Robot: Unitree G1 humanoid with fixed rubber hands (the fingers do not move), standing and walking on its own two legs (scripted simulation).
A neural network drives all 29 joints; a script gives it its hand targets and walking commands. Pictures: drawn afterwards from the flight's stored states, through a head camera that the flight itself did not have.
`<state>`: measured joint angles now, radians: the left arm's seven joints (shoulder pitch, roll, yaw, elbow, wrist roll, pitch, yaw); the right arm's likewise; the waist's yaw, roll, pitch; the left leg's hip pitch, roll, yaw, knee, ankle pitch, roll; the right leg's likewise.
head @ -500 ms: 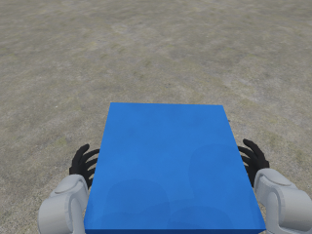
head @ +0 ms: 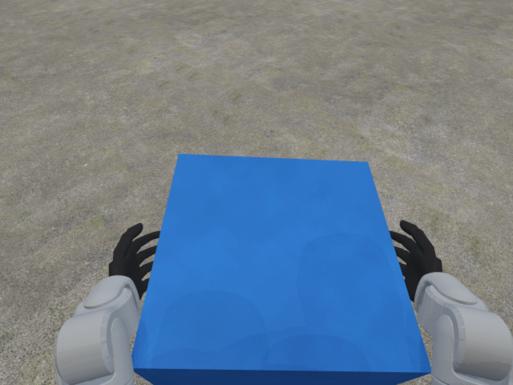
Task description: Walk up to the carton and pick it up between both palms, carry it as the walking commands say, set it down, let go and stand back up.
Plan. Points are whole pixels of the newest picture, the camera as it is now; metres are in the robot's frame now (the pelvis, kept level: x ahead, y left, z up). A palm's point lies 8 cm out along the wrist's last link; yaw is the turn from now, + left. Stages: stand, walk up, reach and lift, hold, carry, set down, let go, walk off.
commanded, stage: carry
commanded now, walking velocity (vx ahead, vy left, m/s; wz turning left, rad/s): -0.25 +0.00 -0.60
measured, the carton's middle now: (269, 279) +0.27 +0.01 +0.02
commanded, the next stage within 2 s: none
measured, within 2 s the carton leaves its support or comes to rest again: neither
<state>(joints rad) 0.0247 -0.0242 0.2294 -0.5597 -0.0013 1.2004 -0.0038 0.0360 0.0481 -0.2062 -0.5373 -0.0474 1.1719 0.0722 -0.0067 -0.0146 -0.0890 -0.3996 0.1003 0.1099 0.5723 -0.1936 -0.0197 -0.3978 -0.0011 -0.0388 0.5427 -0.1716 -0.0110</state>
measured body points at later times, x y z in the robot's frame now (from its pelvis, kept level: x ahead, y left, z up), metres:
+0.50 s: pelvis -0.10 +0.02 -0.01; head -0.08 +0.04 +0.44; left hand +0.18 +0.16 +0.07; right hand +0.09 -0.23 +0.09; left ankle -0.12 +0.12 -0.73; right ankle +0.07 -0.12 -0.72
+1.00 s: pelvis -0.24 +0.00 +0.00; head -0.22 -0.02 +0.45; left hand +0.07 +0.03 +0.07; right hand -0.15 -0.30 +0.06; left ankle -0.16 +0.14 -0.67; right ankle -0.24 -0.09 -0.73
